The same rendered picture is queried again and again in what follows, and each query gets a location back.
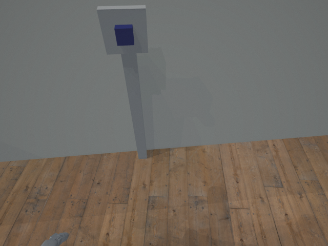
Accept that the button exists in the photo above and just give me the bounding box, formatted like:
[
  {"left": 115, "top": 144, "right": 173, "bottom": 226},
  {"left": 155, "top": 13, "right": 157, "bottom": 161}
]
[{"left": 114, "top": 25, "right": 134, "bottom": 46}]

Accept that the robot left hand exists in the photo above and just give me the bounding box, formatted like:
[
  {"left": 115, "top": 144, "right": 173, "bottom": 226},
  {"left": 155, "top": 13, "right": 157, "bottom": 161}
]
[{"left": 41, "top": 232, "right": 69, "bottom": 246}]

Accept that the panel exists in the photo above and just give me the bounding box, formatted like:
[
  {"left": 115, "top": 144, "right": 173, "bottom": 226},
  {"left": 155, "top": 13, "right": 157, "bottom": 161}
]
[{"left": 97, "top": 5, "right": 148, "bottom": 159}]

